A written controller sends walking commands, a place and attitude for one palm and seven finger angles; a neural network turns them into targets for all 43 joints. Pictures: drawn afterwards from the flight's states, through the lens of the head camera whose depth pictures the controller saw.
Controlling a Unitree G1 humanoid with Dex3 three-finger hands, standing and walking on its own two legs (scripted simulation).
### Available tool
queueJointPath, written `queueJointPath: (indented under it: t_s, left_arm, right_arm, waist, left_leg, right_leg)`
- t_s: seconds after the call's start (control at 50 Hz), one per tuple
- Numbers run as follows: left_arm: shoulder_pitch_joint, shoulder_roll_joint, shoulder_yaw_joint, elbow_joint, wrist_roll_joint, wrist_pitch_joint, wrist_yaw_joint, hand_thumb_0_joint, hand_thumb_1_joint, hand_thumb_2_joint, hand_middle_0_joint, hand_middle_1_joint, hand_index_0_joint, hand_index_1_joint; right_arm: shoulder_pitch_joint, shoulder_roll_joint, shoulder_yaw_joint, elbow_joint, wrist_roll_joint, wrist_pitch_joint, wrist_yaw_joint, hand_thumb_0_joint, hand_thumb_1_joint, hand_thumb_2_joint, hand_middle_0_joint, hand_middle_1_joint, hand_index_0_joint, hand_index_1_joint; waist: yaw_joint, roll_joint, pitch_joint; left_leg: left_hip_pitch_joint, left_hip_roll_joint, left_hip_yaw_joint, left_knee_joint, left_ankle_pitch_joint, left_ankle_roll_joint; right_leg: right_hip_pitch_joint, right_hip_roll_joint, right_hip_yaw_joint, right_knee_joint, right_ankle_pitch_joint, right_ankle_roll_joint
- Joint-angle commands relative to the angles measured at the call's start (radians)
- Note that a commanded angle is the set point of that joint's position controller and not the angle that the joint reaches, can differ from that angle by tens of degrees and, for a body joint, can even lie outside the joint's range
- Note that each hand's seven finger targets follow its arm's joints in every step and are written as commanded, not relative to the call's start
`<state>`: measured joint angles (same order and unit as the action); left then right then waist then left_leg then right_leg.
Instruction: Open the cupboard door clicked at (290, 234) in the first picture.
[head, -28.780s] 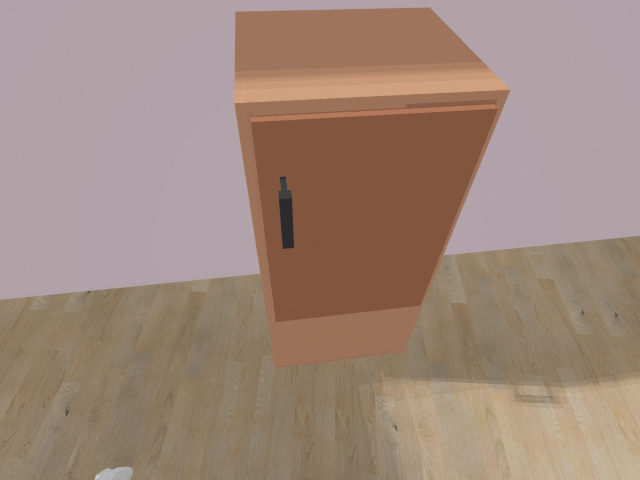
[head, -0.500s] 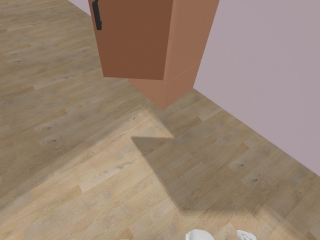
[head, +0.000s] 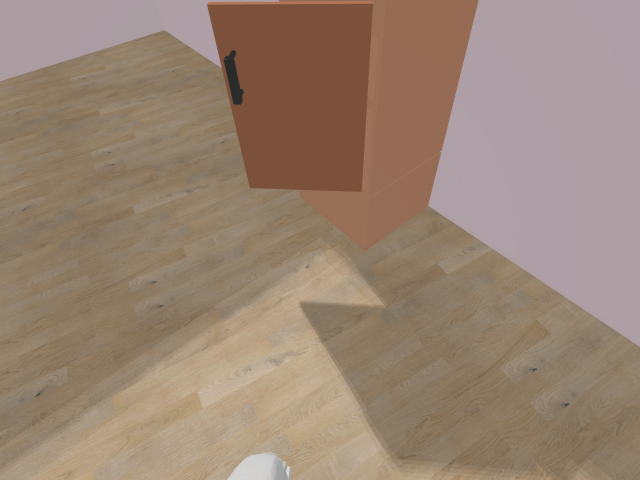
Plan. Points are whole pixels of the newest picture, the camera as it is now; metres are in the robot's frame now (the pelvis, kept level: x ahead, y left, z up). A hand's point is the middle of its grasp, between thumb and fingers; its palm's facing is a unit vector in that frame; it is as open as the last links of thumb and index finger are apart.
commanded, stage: take the last steps up to it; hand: left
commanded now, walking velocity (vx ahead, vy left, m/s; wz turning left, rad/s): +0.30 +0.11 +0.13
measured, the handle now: (235, 77) +1.06 +0.28 -0.02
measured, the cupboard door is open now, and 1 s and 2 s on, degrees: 45 45 45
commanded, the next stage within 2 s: come to a stop and stand still in 1.28 s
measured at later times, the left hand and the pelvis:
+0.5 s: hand (136, 478) +0.16 +0.29 -0.18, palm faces +0.08 -0.98 -0.18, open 7.4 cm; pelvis +0.14 +0.11 -0.01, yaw +1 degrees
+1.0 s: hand (200, 332) +0.38 +0.25 -0.17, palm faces +0.05 -0.97 -0.23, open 7.1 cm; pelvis +0.31 +0.06 +0.00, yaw +0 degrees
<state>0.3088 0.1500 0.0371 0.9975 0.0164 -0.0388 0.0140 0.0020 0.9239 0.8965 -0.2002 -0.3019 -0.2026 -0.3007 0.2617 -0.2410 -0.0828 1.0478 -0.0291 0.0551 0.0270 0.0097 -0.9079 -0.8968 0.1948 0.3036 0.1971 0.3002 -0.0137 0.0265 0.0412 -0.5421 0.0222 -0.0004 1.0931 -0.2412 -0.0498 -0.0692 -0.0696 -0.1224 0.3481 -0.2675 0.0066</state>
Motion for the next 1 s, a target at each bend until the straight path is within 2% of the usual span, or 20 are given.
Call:
queueJointPath:
  t_s: [0.0, 0.14, 0.18, 0.2, 0.22, 0.24, 0.26, 0.3, 0.34, 0.4, 0.52, 0.68, 0.74, 0.76, 0.78, 0.8, 0.82, 0.86, 0.92, 0.98]
  left_arm:
    - [0.116, 0.146, 0.031, 0.008, 0.003, -0.036, 0.005, 0.0, 0.9, 0.9, -0.2, -0.3, -0.2, -0.3]
    - [0.15, 0.177, 0.028, 0.066, 0.018, -0.032, 0.002, 0.0, 0.9, 0.9, -0.2, -0.3, -0.2, -0.3]
    - [0.129, 0.187, 0.034, 0.071, 0.015, -0.026, 0.001, 0.0, 0.9, 0.9, -0.2, -0.3, -0.2, -0.3]
    - [0.113, 0.184, 0.034, 0.072, 0.012, -0.023, -0.001, 0.0, 0.9, 0.9, -0.2, -0.3, -0.2, -0.3]
    - [0.122, 0.151, 0.026, 0.063, 0.007, -0.019, -0.007, 0.0, 0.9, 0.9, -0.2, -0.3, -0.2, -0.3]
    - [0.145, 0.086, 0.017, 0.038, -0.005, -0.014, -0.013, 0.0, 0.9, 0.9, -0.2, -0.3, -0.2, -0.3]
    - [0.069, 0.088, 0.014, -0.002, -0.001, -0.007, -0.006, 0.0, 0.9, 0.9, -0.2, -0.3, -0.2, -0.3]
    - [-0.004, 0.079, 0.014, -0.008, 0.001, -0.011, -0.009, 0.0, 0.9, 0.9, -0.2, -0.3, -0.2, -0.3]
    - [0.01, 0.068, 0.022, 0.025, 0.008, 0.001, -0.019, 0.0, 0.9, 0.9, -0.2, -0.3, -0.2, -0.3]
    - [0.049, 0.051, 0.02, 0.039, 0.007, 0.015, -0.024, 0.0, 0.9, 0.9, -0.2, -0.3, -0.2, -0.3]
    - [-0.08, 0.055, 0.026, -0.023, 0.009, 0.03, -0.033, 0.0, 0.9, 0.9, -0.2, -0.3, -0.2, -0.3]
    - [-0.264, 0.067, 0.015, -0.094, 0.007, 0.02, -0.039, 0.0, 0.9, 0.9, -0.2, -0.3, -0.2, -0.3]
    - [-0.129, 0.095, 0.026, -0.054, 0.009, 0.006, -0.037, 0.0, 0.9, 0.9, -0.2, -0.3, -0.2, -0.3]
    - [0.009, 0.14, 0.042, -0.009, 0.01, -0.005, -0.031, 0.0, 0.9, 0.9, -0.2, -0.3, -0.2, -0.3]
    - [0.162, 0.232, 0.066, 0.039, 0.013, -0.016, -0.02, 0.0, 0.9, 0.9, -0.2, -0.3, -0.2, -0.3]
    - [0.21, 0.275, 0.07, 0.049, -0.006, -0.012, -0.013, 0.0, 0.9, 0.9, -0.2, -0.3, -0.2, -0.3]
    - [0.135, 0.231, 0.066, 0.039, -0.008, -0.016, -0.001, 0.0, 0.9, 0.9, -0.2, -0.3, -0.2, -0.3]
    - [0.012, 0.171, 0.043, 0.008, -0.011, -0.015, 0.001, 0.0, 0.9, 0.9, -0.2, -0.3, -0.2, -0.3]
    - [-0.026, 0.102, 0.024, 0.016, -0.005, -0.032, -0.002, 0.0, 0.9, 0.9, -0.2, -0.3, -0.2, -0.3]
    - [0.006, 0.083, 0.03, 0.027, 0.001, -0.045, -0.003, 0.0, 0.9, 0.9, -0.2, -0.3, -0.2, -0.3]
  right_arm:
    - [-0.125, -0.013, 0.001, -0.099, 0.005, -0.033, 0.013, 0.0, -0.9, -0.9, 0.2, 0.3, 0.2, 0.3]
    - [-0.206, 0.021, 0.029, -0.128, 0.011, -0.064, 0.026, 0.0, -0.9, -0.9, 0.2, 0.3, 0.2, 0.3]
    - [-0.122, 0.007, 0.027, -0.102, 0.009, -0.081, 0.019, 0.0, -0.9, -0.9, 0.2, 0.3, 0.2, 0.3]
    - [-0.014, -0.023, 0.019, -0.065, 0.006, -0.089, 0.012, 0.0, -0.9, -0.9, 0.2, 0.3, 0.2, 0.3]
    - [0.144, -0.101, 0.0, -0.023, 0.002, -0.095, -0.001, 0.0, -0.9, -0.9, 0.2, 0.3, 0.2, 0.3]
    - [0.279, -0.218, -0.031, 0.004, -0.008, -0.103, -0.018, 0.0, -0.9, -0.9, 0.2, 0.3, 0.2, 0.3]
    - [0.326, -0.243, -0.033, 0.015, 0.001, -0.092, -0.036, 0.0, -0.9, -0.9, 0.2, 0.3, 0.2, 0.3]
    - [0.161, -0.165, -0.009, -0.028, 0.0, -0.102, -0.045, 0.0, -0.9, -0.9, 0.2, 0.3, 0.2, 0.3]
    - [0.071, -0.07, 0.019, -0.049, 0.002, -0.117, -0.049, 0.0, -0.9, -0.9, 0.2, 0.3, 0.2, 0.3]
    - [0.08, -0.032, 0.033, -0.029, 0.008, -0.14, -0.054, 0.0, -0.9, -0.9, 0.2, 0.3, 0.2, 0.3]
    - [0.106, -0.026, 0.028, -0.016, 0.004, -0.139, -0.052, 0.0, -0.9, -0.9, 0.2, 0.3, 0.2, 0.3]
    - [0.208, -0.046, 0.032, 0.038, -0.01, -0.126, -0.053, 0.0, -0.9, -0.9, 0.2, 0.3, 0.2, 0.3]
    - [0.204, -0.05, 0.034, 0.054, -0.004, -0.119, -0.052, 0.0, -0.9, -0.9, 0.2, 0.3, 0.2, 0.3]
    - [0.178, -0.041, 0.034, 0.048, 0.008, -0.123, -0.047, 0.0, -0.9, -0.9, 0.2, 0.3, 0.2, 0.3]
    - [0.178, -0.001, 0.038, 0.022, 0.022, -0.127, -0.041, 0.0, -0.9, -0.9, 0.2, 0.3, 0.2, 0.3]
    - [0.146, -0.014, 0.034, -0.003, 0.025, -0.117, -0.04, 0.0, -0.9, -0.9, 0.2, 0.3, 0.2, 0.3]
    - [0.082, -0.027, 0.026, 0.0, 0.022, -0.111, -0.04, 0.0, -0.9, -0.9, 0.2, 0.3, 0.2, 0.3]
    - [0.042, 0.027, 0.027, -0.008, 0.017, -0.099, -0.035, 0.0, -0.9, -0.9, 0.2, 0.3, 0.2, 0.3]
    - [0.109, 0.07, 0.029, 0.022, 0.004, -0.076, -0.026, 0.0, -0.9, -0.9, 0.2, 0.3, 0.2, 0.3]
    - [0.08, 0.083, 0.025, 0.008, 0.001, -0.069, -0.018, 0.0, -0.9, -0.9, 0.2, 0.3, 0.2, 0.3]
  waist:
    - [0.061, -0.176, 0.059]
    - [0.07, -0.25, 0.09]
    - [0.029, -0.239, 0.053]
    - [-0.024, -0.172, 0.008]
    - [-0.087, 0.001, -0.097]
    - [-0.123, 0.278, -0.191]
    - [-0.139, 0.246, -0.203]
    - [-0.071, 0.1, -0.086]
    - [-0.018, 0.074, 0.011]
    - [0.02, 0.07, -0.006]
    - [0.022, 0.029, 0.051]
    - [-0.029, 0.037, 0.071]
    - [0.039, 0.002, -0.01]
    - [0.101, -0.05, -0.087]
    - [0.146, -0.239, -0.187]
    - [0.147, -0.286, -0.187]
    - [0.132, -0.192, -0.114]
    - [0.069, -0.093, -0.013]
    - [0.005, -0.153, -0.003]
    - [0.006, -0.152, 0.005]
  left_leg:
    - [-0.184, 0.05, 0.009, -0.047, 0.039, -0.009]
    - [0.028, 0.026, 0.105, -0.416, -0.026, 0.028]
    - [0.208, -0.011, 0.143, -0.53, -0.016, 0.048]
    - [0.4, -0.033, 0.154, -0.599, 0.018, 0.055]
    - [0.618, 0.042, 0.075, -0.617, -0.004, 0.074]
    - [0.775, 0.317, -0.331, -0.717, -0.038, 0.163]
    - [0.739, 0.392, -0.447, -0.836, -0.053, 0.215]
    - [0.544, 0.367, -0.353, -0.854, -0.058, 0.226]
    - [0.38, 0.31, -0.184, -0.886, 0.049, 0.194]
    - [0.387, 0.272, -0.07, -0.903, 0.234, 0.193]
    - [0.407, 0.272, -0.012, -0.95, 0.214, 0.225]
    - [0.492, 0.27, 0.018, -0.861, 0.356, 0.203]
    - [0.45, 0.215, 0.07, -0.657, 0.443, 0.156]
    - [0.319, 0.161, 0.112, -0.478, 0.413, 0.121]
    - [0.066, 0.041, 0.199, -0.215, 0.08, 0.067]
    - [-0.039, -0.015, 0.136, 0.052, -0.383, 0.05]
    - [-0.077, 0.043, 0.017, 0.12, -0.302, 0.063]
    - [-0.07, 0.094, 0.005, 0.091, -0.175, 0.048]
    - [0.033, 0.101, 0.039, -0.035, -0.065, 0.023]
    - [0.035, 0.095, 0.064, -0.168, -0.016, 0.01]
  right_leg:
    - [0.086, -0.268, 0.152, -0.185, 0.13, -0.095]
    - [0.01, -0.273, 0.066, -0.119, 0.235, -0.097]
    - [-0.039, -0.25, 0.036, -0.029, 0.272, -0.08]
    - [-0.129, -0.215, 0.0, 0.1, 0.266, -0.058]
    - [-0.229, -0.156, -0.056, 0.323, 0.165, -0.032]
    - [-0.462, -0.007, -0.096, 0.626, -0.285, 0.018]
    - [-0.535, 0.012, 0.034, 0.822, -0.354, -0.006]
    - [-0.594, -0.066, 0.092, 0.964, -0.201, -0.026]
    - [-0.531, -0.093, 0.117, 0.919, -0.078, -0.015]
    - [-0.494, -0.074, 0.113, 0.826, -0.01, -0.005]
    - [-0.527, -0.07, 0.109, 0.605, 0.098, 0.0]
    - [-0.425, -0.016, 0.03, 0.325, 0.038, -0.028]
    - [-0.149, 0.041, -0.013, 0.166, 0.081, -0.053]
    - [0.097, -0.005, 0.062, 0.149, 0.131, -0.086]
    - [0.351, -0.248, 0.367, 0.092, 0.205, -0.178]
    - [0.336, -0.398, 0.547, -0.027, 0.283, -0.27]
    - [0.221, -0.355, 0.492, -0.054, 0.237, -0.259]
    - [0.045, -0.297, 0.338, -0.096, 0.212, -0.214]
    - [-0.092, -0.206, 0.149, -0.149, 0.224, -0.154]
    - [-0.098, -0.196, 0.133, -0.172, 0.198, -0.168]
